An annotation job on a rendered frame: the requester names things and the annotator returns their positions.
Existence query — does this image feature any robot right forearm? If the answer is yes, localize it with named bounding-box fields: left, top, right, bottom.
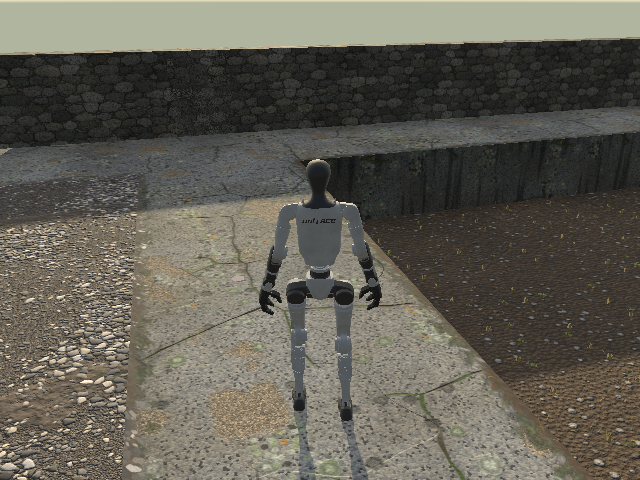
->
left=358, top=241, right=379, bottom=287

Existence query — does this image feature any robot left upper arm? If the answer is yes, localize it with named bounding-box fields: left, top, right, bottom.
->
left=272, top=203, right=298, bottom=260

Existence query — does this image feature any left robot thigh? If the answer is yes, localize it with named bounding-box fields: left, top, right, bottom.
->
left=286, top=278, right=307, bottom=346

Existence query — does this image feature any left robot foot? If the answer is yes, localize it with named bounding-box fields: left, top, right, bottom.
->
left=292, top=384, right=306, bottom=411

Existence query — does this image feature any robot right upper arm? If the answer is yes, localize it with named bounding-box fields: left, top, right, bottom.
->
left=340, top=202, right=368, bottom=257

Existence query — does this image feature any left robot hand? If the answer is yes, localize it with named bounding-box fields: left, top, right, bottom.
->
left=259, top=287, right=282, bottom=315

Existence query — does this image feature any robot left forearm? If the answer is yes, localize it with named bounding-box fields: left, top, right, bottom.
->
left=261, top=244, right=282, bottom=292

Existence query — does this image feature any right robot hand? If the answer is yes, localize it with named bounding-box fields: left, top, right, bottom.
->
left=359, top=284, right=382, bottom=310

